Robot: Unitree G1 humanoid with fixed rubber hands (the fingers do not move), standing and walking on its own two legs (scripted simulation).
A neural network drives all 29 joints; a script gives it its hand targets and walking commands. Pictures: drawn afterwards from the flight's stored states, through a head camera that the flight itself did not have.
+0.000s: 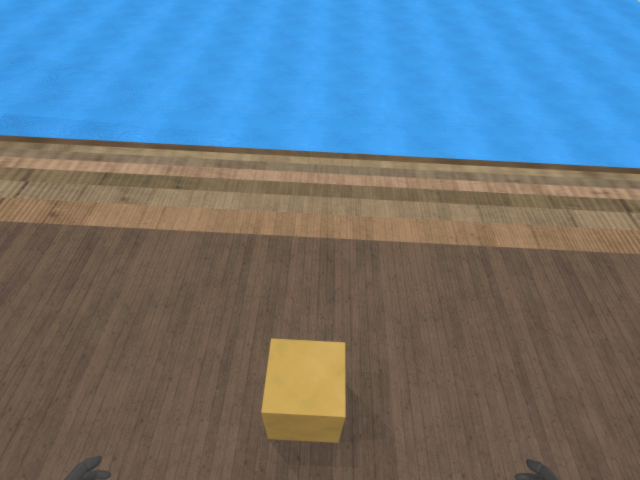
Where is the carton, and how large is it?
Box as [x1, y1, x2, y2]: [261, 339, 345, 442]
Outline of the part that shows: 271,339 261,411 267,437 275,439 337,442 345,416 344,342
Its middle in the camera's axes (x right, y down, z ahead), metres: -0.04 +0.44 +1.11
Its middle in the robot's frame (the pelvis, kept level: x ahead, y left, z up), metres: +0.45 +0.02 -0.66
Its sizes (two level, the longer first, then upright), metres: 0.210 0.200 0.250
